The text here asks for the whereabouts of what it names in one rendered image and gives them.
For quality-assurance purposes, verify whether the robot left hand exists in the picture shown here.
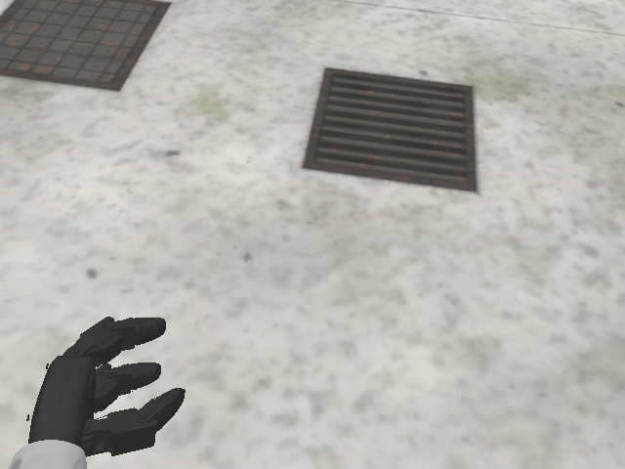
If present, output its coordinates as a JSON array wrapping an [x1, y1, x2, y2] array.
[[26, 317, 186, 457]]

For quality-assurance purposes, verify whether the left robot forearm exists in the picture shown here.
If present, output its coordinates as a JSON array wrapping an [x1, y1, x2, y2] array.
[[9, 440, 87, 469]]

